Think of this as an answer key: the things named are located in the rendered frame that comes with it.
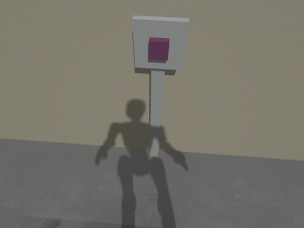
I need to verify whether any panel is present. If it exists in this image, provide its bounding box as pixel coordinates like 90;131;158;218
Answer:
132;15;189;157

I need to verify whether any left robot hand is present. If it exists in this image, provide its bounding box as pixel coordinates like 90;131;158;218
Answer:
37;218;61;228

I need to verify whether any button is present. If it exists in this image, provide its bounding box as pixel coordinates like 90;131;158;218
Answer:
148;37;170;61

